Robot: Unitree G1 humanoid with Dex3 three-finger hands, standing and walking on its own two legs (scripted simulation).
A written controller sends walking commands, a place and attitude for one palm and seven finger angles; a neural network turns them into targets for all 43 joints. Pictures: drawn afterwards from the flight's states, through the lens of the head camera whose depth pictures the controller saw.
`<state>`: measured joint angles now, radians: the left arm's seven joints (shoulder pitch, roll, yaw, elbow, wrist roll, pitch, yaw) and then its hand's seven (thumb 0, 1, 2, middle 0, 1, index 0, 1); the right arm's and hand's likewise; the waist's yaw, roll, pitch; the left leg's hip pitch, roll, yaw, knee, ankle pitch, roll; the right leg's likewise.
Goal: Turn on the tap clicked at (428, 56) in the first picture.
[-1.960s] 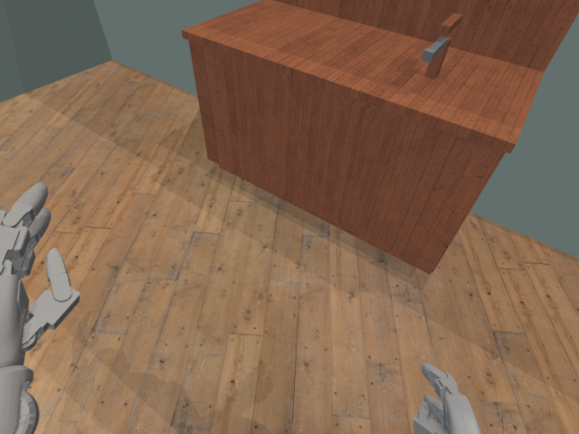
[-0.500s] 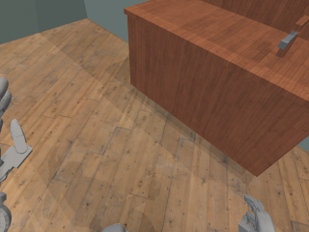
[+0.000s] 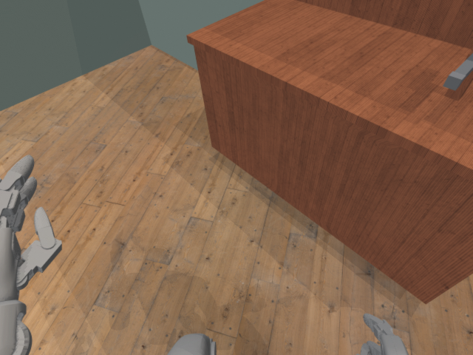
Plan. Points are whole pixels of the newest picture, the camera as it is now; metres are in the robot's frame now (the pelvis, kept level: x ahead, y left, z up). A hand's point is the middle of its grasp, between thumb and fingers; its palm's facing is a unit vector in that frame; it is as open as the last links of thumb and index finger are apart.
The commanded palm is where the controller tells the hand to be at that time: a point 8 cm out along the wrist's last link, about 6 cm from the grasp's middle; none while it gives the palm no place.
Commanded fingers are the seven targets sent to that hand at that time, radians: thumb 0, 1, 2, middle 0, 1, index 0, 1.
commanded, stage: turn to face it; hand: left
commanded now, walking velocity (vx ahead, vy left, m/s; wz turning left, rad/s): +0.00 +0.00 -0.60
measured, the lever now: (454, 80) +0.69 -0.45 +0.08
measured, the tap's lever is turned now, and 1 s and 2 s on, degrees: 0 0 0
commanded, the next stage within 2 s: take the last steps up to it in 1.80 s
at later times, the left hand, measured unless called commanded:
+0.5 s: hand (144, 174) +0.32 +0.15 +0.18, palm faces +0.13 -0.88 -0.46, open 7.4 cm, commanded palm +0.27 +0.21 +0.18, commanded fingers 0.00 0.90 0.90 -0.20 -0.30 -0.20 -0.30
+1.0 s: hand (181, 199) +0.27 +0.08 +0.19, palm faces -0.05 -0.92 -0.38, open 7.4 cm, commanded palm +0.25 +0.14 +0.18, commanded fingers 0.00 0.90 0.90 -0.20 -0.30 -0.20 -0.30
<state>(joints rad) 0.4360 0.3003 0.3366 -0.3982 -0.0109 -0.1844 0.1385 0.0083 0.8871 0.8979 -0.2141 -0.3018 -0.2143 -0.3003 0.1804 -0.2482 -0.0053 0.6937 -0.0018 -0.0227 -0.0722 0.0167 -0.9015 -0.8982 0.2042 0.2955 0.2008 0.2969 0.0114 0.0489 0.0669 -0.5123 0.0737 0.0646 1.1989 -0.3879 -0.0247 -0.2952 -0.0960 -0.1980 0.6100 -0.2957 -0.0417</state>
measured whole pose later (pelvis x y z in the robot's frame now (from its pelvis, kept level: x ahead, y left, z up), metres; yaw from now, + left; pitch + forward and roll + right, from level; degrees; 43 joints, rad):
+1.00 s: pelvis -0.03 -0.02 +0.00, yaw -31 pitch +1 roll +2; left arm 0.47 0.37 0.36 -0.53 -0.05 -0.20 0.14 0.01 0.89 0.90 -0.22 -0.30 -0.22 -0.30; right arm 0.20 -0.27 -0.04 0.55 0.00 0.06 -0.03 0.01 -0.91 -0.90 0.20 0.29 0.19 0.30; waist 0.03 -0.03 -0.03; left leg -0.26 0.02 0.07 0.58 -0.47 -0.03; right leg -0.44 0.10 0.05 0.43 -0.03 -0.08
